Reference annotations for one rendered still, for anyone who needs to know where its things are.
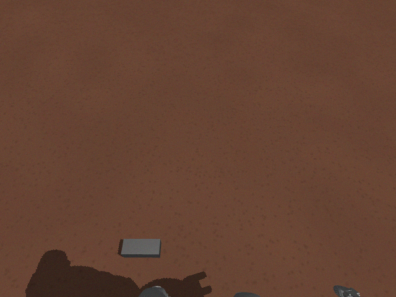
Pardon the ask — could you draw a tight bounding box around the carton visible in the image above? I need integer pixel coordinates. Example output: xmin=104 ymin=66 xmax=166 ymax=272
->
xmin=121 ymin=239 xmax=161 ymax=257

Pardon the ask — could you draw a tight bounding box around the right robot hand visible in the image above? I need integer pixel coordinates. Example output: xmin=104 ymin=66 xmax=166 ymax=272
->
xmin=334 ymin=285 xmax=360 ymax=297

